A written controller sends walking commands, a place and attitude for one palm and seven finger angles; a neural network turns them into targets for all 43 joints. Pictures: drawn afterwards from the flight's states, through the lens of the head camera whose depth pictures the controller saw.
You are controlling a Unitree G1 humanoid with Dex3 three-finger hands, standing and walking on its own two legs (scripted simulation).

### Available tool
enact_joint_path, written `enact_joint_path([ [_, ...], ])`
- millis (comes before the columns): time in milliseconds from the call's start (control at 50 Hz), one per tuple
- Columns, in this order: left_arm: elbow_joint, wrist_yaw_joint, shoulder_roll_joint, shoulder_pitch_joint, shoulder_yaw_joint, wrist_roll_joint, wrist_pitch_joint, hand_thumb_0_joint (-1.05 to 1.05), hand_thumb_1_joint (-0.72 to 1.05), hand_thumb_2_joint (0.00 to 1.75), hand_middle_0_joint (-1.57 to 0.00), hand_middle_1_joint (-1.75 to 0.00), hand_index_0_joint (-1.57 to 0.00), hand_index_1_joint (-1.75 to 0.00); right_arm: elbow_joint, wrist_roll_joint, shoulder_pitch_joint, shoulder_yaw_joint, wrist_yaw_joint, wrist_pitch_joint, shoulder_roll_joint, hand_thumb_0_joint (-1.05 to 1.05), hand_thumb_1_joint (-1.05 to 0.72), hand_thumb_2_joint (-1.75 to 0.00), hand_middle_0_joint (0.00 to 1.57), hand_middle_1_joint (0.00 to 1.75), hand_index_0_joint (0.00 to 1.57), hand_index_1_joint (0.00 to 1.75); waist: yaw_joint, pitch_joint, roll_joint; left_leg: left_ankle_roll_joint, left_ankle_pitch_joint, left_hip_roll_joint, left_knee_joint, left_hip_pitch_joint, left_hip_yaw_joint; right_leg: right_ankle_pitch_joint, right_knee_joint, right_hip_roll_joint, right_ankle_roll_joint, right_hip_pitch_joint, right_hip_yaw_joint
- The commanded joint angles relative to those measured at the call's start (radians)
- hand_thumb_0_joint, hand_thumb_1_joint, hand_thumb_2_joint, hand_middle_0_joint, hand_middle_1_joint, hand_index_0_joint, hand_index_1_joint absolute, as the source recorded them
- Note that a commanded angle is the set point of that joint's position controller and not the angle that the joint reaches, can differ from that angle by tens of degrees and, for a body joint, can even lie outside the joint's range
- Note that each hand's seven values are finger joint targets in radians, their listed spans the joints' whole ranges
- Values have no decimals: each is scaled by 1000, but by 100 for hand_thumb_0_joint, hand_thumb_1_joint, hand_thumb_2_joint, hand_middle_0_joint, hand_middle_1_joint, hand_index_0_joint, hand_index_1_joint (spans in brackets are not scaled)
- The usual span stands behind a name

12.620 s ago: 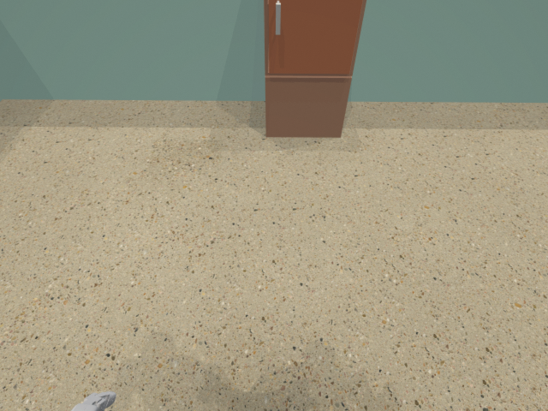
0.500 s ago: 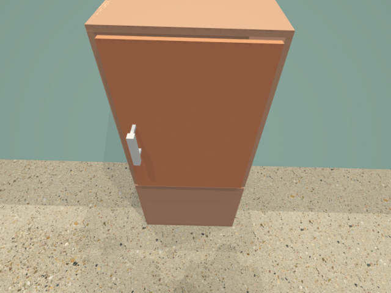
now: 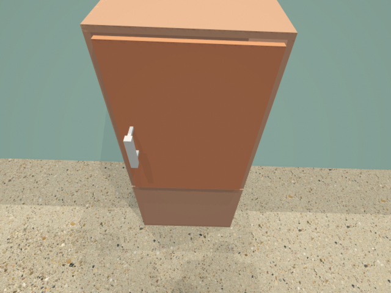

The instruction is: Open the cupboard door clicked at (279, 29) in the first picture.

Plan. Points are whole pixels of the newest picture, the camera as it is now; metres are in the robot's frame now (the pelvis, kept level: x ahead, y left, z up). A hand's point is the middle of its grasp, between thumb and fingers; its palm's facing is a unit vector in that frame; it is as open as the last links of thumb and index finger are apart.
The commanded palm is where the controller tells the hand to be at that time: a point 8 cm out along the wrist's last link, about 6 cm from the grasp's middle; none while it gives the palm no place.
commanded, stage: look again from close up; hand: left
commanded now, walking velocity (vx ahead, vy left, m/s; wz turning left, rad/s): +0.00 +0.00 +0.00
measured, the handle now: (133, 147) +0.52 +0.23 -0.07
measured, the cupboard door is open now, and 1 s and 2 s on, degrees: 0 0 0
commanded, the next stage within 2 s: raise the hand with hooked fingers in 0.52 s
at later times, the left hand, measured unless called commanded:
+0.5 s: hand out of the picture +0.00 +0.15 -0.18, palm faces +0.03 -0.99 -0.16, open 7.4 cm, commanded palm none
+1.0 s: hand (138, 259) +0.20 +0.13 -0.05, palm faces +0.02 -1.00 +0.02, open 8.3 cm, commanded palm +0.14 +0.22 -0.07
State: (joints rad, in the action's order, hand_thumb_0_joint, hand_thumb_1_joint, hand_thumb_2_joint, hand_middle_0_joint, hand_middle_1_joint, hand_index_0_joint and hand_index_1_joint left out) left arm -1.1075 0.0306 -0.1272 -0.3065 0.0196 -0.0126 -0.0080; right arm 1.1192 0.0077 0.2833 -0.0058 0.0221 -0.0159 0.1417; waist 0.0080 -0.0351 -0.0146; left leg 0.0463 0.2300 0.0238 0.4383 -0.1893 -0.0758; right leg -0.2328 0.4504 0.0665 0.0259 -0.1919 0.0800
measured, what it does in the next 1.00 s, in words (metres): lowers itself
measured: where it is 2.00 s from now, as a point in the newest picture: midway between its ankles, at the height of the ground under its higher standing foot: outside the picture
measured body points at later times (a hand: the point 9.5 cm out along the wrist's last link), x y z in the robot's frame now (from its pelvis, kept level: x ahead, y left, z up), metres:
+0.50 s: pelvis +0.01 -0.01 +0.00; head +0.02 +0.00 +0.45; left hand +0.00 +0.20 -0.16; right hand +0.00 -0.22 -0.16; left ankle +0.01 +0.09 -0.74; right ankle +0.00 -0.13 -0.74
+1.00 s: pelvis -0.02 -0.04 -0.07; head +0.02 -0.02 +0.38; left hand +0.19 +0.19 -0.05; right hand +0.19 -0.30 -0.11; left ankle +0.01 +0.09 -0.74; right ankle +0.01 -0.13 -0.74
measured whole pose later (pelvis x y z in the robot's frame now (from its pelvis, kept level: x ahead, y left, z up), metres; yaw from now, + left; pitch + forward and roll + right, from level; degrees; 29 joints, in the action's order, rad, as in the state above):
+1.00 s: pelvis -0.02 -0.04 -0.07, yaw +0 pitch +11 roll +1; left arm -0.26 -0.29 -0.15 -0.33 -0.16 0.23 -0.60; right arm 0.57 -0.01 0.16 0.08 0.00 -0.27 0.26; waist -0.01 0.13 -0.06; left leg -0.01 0.46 -0.03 1.01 -0.75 -0.06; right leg -0.48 1.04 0.05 -0.04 -0.76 0.08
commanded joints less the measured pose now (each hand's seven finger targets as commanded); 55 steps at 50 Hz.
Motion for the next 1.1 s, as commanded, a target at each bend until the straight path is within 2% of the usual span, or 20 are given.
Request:
enact_joint_path([
  [0,23,10,-96,-67,-20,-1,-15,0,90,90,-20,-30,-20,-30,-21,1,49,11,3,-18,88,0,-90,-90,20,30,20,30,-2,-41,26,-11,-88,-121,-113,-55,118,71,-74,60,-41,5,-75],
  [580,17,11,-89,-70,-26,-2,-16,0,90,90,-20,-30,-20,-30,8,1,55,9,7,-17,77,0,-90,-90,20,30,20,30,1,-49,5,-16,-111,-123,-125,-31,110,88,-100,58,-43,25,-74],
  [600,-15,48,-127,-115,-20,-15,-34,0,90,90,-20,-30,-20,-30,-68,-6,-33,9,-1,-28,123,0,-90,-90,20,30,20,30,26,-55,-6,-41,-248,-139,74,-65,88,398,-73,97,-45,-14,-126],
  [620,1552,42,-329,623,-123,198,-246,0,88,89,-20,-32,-20,-32,-424,-45,-10,29,38,-161,295,0,-90,-90,20,30,20,30,-107,435,194,-38,-241,-35,-33,221,89,268,12,-23,-51,60,-26],
  [640,1272,86,-248,213,-97,115,-180,0,85,88,-20,-33,-20,-33,-372,-49,-97,-5,63,-254,201,0,-90,-90,20,30,20,30,-10,403,288,-40,-315,-73,-61,230,62,69,74,-53,-72,2,-14],
  [660,1142,136,-175,179,-69,135,-126,0,83,87,-21,-34,-21,-34,-306,-51,-85,23,67,-278,204,0,-90,-90,20,30,20,30,-43,278,218,-65,-168,-72,-62,96,68,-29,96,-58,-60,-64,11],
  [680,934,132,40,-97,43,140,-30,0,81,86,-21,-36,-21,-36,-305,-63,-46,24,55,-271,168,0,-90,-90,20,30,20,30,-46,133,122,-49,-18,-76,-85,-17,103,-63,86,-56,-53,-124,33],
  [700,1129,104,47,36,81,182,-49,0,78,85,-21,-37,-21,-37,-397,-79,-65,22,56,-280,196,0,-90,-90,20,30,20,30,-50,22,83,-40,90,-65,-67,-101,123,-61,66,-49,-45,-136,37],
  [720,1160,92,-19,50,34,178,-99,0,76,84,-21,-39,-21,-39,-422,-74,-87,36,64,-302,230,0,-90,-90,20,30,20,30,-60,22,47,-34,144,-53,-28,-130,120,-107,47,-49,-43,-169,29],
  [760,1043,67,-58,2,-26,149,-190,0,71,82,-21,-42,-21,-42,-469,-47,-77,49,59,-320,246,0,-90,-90,20,30,20,30,-73,-40,-96,-31,157,-22,80,-228,119,-189,83,-55,-40,-285,35],
  [780,960,39,-26,-4,-32,147,-240,0,69,81,-22,-43,-22,-43,-485,-32,-75,59,50,-317,244,0,-90,-90,20,30,20,30,-70,-35,-207,-38,162,-19,139,-289,118,-238,126,-60,-38,-367,43],
  [820,842,-57,2,-209,-97,188,-378,0,64,79,-22,-47,-22,-47,-539,-16,-110,83,29,-325,231,0,-90,-90,20,30,20,30,10,28,-328,-46,155,-13,265,-416,93,-300,224,-61,-39,-458,34],
  [840,840,-113,-15,-300,-139,215,-448,0,62,78,-22,-48,-22,-48,-565,-12,-125,95,14,-328,225,0,-90,-90,20,30,20,30,45,80,-332,-50,126,-8,317,-463,80,-264,269,-61,-42,-452,17],
  [860,795,-179,-79,-388,-236,236,-505,0,60,77,-22,-50,-22,-50,-582,-18,-122,108,-8,-317,225,0,-90,-90,20,30,20,30,93,140,-236,-63,70,4,353,-485,68,-174,330,-60,-58,-406,2],
  [920,841,-354,-162,-300,-326,279,-673,0,53,74,-23,-54,-23,-54,-660,-20,-175,116,-36,-297,223,0,-90,-90,20,30,20,30,86,235,-41,-69,21,21,506,-604,37,-15,489,-47,-70,-443,-38],
  [960,921,-370,-237,-251,-376,276,-673,0,48,72,-23,-57,-23,-57,-706,-16,-185,119,-37,-271,227,0,-90,-90,20,30,20,30,103,295,42,-58,41,20,559,-661,25,-35,532,-43,-70,-460,-90],
  [980,1034,-369,-220,-183,-343,287,-665,0,46,71,-23,-58,-23,-58,-749,-17,-206,115,-35,-264,226,0,-90,-90,20,30,20,30,91,335,89,-50,52,17,576,-657,20,-57,540,-42,-66,-472,-106],
  [1040,1267,-328,-257,-40,-380,316,-675,0,39,68,-24,-63,-24,-63,-767,-20,-172,113,-13,-256,205,0,-90,-90,20,30,20,30,49,456,149,-32,45,-4,647,-640,40,-74,536,-42,-53,-476,-158],
  [1060,1334,-323,-260,26,-368,327,-689,0,36,67,-24,-64,-24,-64,-753,-16,-151,106,-5,-253,206,0,-90,-90,20,30,20,30,13,454,136,-30,79,-13,664,-661,57,-134,550,-55,-51,-521,-153],
  [1080,1413,-320,-259,49,-357,330,-708,0,34,66,-24,-66,-24,-66,-751,-17,-146,108,7,-255,205,0,-90,-90,20,30,20,30,2,465,156,-24,71,-22,692,-644,65,-130,544,-56,-50,-543,-161],
])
